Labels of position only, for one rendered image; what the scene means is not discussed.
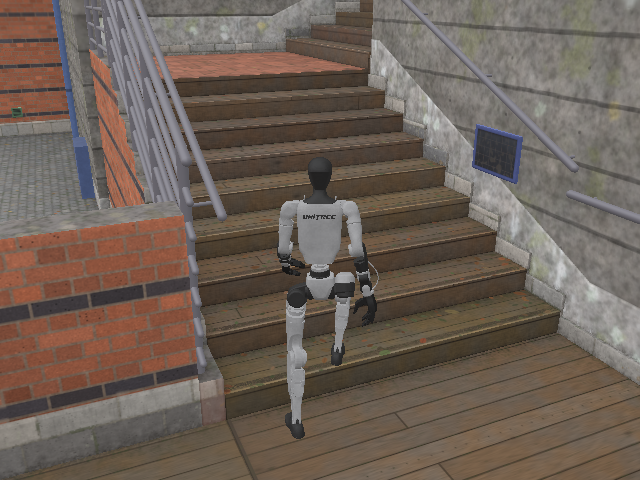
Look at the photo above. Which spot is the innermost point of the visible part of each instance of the stairs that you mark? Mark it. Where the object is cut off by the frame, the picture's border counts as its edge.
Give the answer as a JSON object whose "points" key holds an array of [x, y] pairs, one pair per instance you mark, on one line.
{"points": [[443, 292], [348, 42]]}

